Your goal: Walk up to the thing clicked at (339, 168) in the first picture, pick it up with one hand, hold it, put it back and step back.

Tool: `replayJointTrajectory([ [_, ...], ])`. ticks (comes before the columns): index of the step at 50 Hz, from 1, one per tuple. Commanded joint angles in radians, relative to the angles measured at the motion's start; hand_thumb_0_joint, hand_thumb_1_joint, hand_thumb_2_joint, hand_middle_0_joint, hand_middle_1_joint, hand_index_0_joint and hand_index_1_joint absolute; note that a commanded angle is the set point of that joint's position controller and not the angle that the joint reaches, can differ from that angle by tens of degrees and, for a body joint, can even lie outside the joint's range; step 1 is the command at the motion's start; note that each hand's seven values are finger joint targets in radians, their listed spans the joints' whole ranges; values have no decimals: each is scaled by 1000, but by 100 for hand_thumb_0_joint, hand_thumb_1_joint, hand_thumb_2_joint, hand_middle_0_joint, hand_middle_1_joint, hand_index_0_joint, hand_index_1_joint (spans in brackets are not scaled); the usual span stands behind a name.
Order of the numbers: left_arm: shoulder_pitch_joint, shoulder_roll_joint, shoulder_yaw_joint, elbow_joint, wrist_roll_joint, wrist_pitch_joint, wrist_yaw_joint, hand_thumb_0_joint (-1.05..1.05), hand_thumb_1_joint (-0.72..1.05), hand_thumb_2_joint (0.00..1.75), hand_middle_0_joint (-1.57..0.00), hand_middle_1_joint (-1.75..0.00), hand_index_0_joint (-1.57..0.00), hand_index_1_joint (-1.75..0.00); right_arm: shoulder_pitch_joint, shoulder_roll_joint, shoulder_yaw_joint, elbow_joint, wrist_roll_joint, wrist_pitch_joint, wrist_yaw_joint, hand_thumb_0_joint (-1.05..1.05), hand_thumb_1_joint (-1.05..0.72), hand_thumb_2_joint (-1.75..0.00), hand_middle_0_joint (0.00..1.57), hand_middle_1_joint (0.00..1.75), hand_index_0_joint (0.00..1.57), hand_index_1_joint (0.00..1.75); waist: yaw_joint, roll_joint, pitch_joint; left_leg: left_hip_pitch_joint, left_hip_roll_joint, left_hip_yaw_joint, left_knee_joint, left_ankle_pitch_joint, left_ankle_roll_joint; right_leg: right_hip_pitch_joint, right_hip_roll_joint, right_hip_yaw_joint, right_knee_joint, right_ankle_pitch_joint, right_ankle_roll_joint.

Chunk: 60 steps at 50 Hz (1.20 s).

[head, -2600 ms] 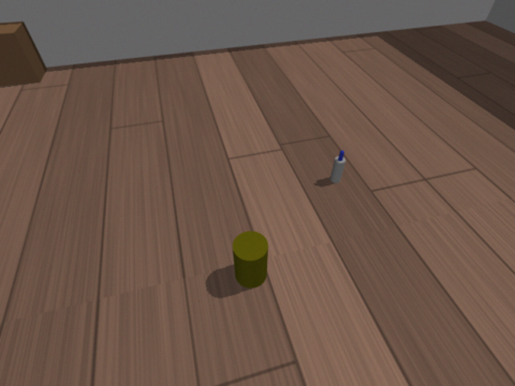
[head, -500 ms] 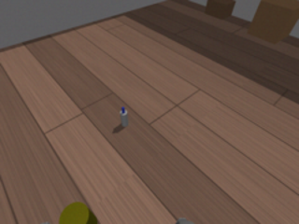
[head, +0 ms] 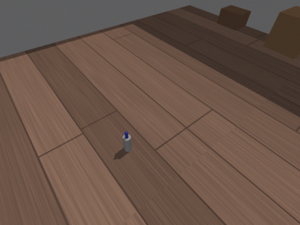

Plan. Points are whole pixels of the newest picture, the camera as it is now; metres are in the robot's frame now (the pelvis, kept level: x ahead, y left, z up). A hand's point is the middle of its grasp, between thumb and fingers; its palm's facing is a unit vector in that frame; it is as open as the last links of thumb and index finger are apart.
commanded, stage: walk up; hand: left
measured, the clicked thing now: (127, 140) +0.81 +0.21 -0.65
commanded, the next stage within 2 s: none
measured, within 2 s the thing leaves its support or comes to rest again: neither
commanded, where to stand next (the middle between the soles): +0.48 +0.01 m, yaw +0 degrees
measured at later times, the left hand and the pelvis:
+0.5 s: hand (79, 184) +0.28 +0.25 -0.11, palm faces -0.03 -0.91 -0.41, open 7.4 cm; pelvis +0.19 -0.02 +0.01, yaw -1 degrees
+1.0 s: hand (80, 153) +0.40 +0.30 -0.14, palm faces -0.07 -0.94 -0.34, open 7.4 cm; pelvis +0.35 +0.02 +0.01, yaw -1 degrees
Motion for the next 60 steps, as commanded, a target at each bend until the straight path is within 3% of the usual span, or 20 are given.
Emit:
replayJointTrajectory([
  [1, -35, 216, 60, -85, -11, -22, 42, 0, 90, 90, -20, -30, -20, -30, 217, -359, -116, -46, 23, -39, -36, 0, -90, -90, 20, 30, 20, 30, -144, 219, -126, 543, 388, -710, -360, -423, 246, -563, 46, 78, 517, -102, -49],
  [6, 9, 200, 55, -12, -18, -13, 28, 0, 90, 90, -20, -30, -20, -30, 68, -252, -63, -82, 30, -31, -49, 0, -90, -90, 20, 30, 20, 30, -48, 162, -2, 263, 230, -230, -318, 17, 198, -399, -58, 61, 373, 66, -14],
  [10, -50, 174, 61, -36, -4, 0, -2, 0, 90, 90, -20, -30, -20, -30, 49, -273, -68, -106, 20, -29, -43, 0, -90, -90, 20, 30, 20, 30, -58, 191, 12, 214, 217, -172, -353, -138, 230, -332, -79, 3, 177, 128, 2],
  [17, -15, 176, 82, -6, 5, -18, 4, 0, 90, 90, -20, -30, -20, -30, 7, -249, -52, -127, 28, -7, -35, 0, -90, -90, 20, 30, 20, 30, 4, 85, -32, 83, 149, -80, -121, -103, 149, 13, 17, -85, -97, 261, -18],
  [18, 53, 201, 97, 11, 5, -28, 15, 0, 90, 90, -20, -30, -20, -30, 37, -203, -32, -128, 27, -5, -37, 0, -90, -90, 20, 30, 20, 30, 39, -13, -86, 36, 101, -36, 54, -28, 119, 154, 25, -51, -141, 210, -36],
  [20, 131, 349, 128, -13, 5, -46, 39, 0, 90, 90, -20, -30, -20, -30, 78, -127, -3, -149, 32, 0, -41, 0, -90, -90, 20, 30, 20, 30, 61, -291, -94, -299, -103, -9, 517, -359, 26, 292, -387, 648, -425, -3, -197],
  [21, 72, 346, 119, -28, -12, -40, 36, 0, 90, 90, -20, -30, -20, -30, 29, -220, -31, -132, 21, 12, -54, 0, -90, -90, 20, 30, 20, 30, 50, -141, -34, -284, -23, -115, 570, -386, 27, 165, -430, 667, -407, -37, -277],
  [26, -54, 256, 91, -60, -10, -38, 41, 0, 90, 90, -20, -30, -20, -30, 109, -206, -44, -46, 25, 17, -29, 0, -90, -90, 20, 30, 20, 30, -29, -157, 11, -131, 33, -100, 366, -196, 8, -33, -230, 209, -374, 156, -212],
  [33, -21, 262, 92, -79, -4, -40, 35, 0, 90, 90, -20, -30, -20, -30, -22, -168, -47, -81, 11, 11, -4, 0, -90, -90, 20, 30, 20, 30, 5, -155, 13, -40, 18, -23, 82, -77, -11, -58, -220, 124, -353, 131, -208],
  [37, -70, 231, 68, -95, -1, -27, 36, 0, 90, 90, -20, -30, -20, -30, 105, -192, -73, -34, 6, -4, -12, 0, -90, -90, 20, 30, 20, 30, -105, -34, -55, 312, -49, 28, -46, -57, 14, -215, -182, 43, -126, 174, -143],
  [38, -32, 178, 48, -97, 0, -24, 36, 0, 90, 90, -20, -30, -20, -30, 190, -239, -88, -10, 4, -11, -24, 0, -90, -90, 20, 30, 20, 30, -142, 136, -107, 454, -13, -66, -132, -208, 47, -293, -117, -21, 138, 243, -113],
  [39, 3, 96, 29, -109, -16, -21, 32, 0, 90, 90, -20, -30, -20, -30, 224, -338, -112, -33, -4, -18, -33, 0, -90, -90, 20, 30, 20, 30, -143, 381, -113, 547, 258, -562, -315, -397, 142, -532, 42, -82, 416, -2, -32],
  [40, -9, 203, 54, -82, -8, -12, 53, 0, 90, 90, -20, -30, -20, -30, 208, -364, -115, -53, 26, -14, -34, 0, -90, -90, 20, 30, 20, 30, -142, 254, -106, 486, 365, -731, -363, -404, 253, -546, 23, 26, 506, -121, -45],
  [45, 46, 197, 57, -3, -12, 0, 40, 0, 90, 90, -20, -30, -20, -30, 67, -249, -65, -81, 29, -18, -50, 0, -90, -90, 20, 30, 20, 30, -46, 165, 0, 234, 202, -272, -317, -45, 185, -382, -70, 56, 388, 77, -22],
  [53, -35, 126, 52, 0, 0, 13, 46, 0, 90, 90, -20, -30, -20, -30, 6, -223, -33, -94, 24, 4, -64, 0, -90, -90, 20, 30, 20, 30, -35, 147, -19, 112, 179, -116, -177, 343, 195, -153, -21, -43, 77, 215, 1],
  [56, -26, 135, 55, 27, 4, 1, 62, 0, 90, 90, -20, -30, -20, -30, -32, -187, -15, -87, 42, 27, -68, 0, -90, -90, 20, 30, 20, 30, -3, 74, -84, 82, 107, -68, 8, 214, 113, 17, 17, -44, -116, 353, -30],
  [57, -38, 169, 64, 25, 7, -3, 68, 0, 90, 90, -20, -30, -20, -30, -7, -141, 4, -78, 45, 30, -72, 0, -90, -90, 20, 30, 20, 30, -1, -9, -100, 24, 70, -43, 65, 66, 71, 81, -42, 35, -153, 412, -53],
  [58, 17, 240, 85, 6, 12, -13, 67, 0, 90, 90, -20, -30, -20, -30, 37, -105, 14, -93, 46, 29, -68, 0, -90, -90, 20, 30, 20, 30, 3, -188, -151, -51, -20, 10, 271, -229, 44, 151, -232, 327, -261, 290, -117],
  [59, -21, 285, 85, -3, 5, -16, 66, 0, 90, 90, -20, -30, -20, -30, 60, -128, 10, -70, 37, 43, -74, 0, -90, -90, 20, 30, 20, 30, -6, -175, -117, -113, -75, -29, 356, -465, 21, 103, -371, 524, -339, 186, -245],
  [60, -46, 298, 89, -2, -2, -8, 65, 0, 90, 90, -20, -30, -20, -30, 36, -196, -13, -48, 28, 50, -84, 0, -90, -90, 20, 30, 20, 30, 5, -146, -74, -136, -39, -71, 416, -501, 27, 63, -378, 539, -328, 103, -289],
])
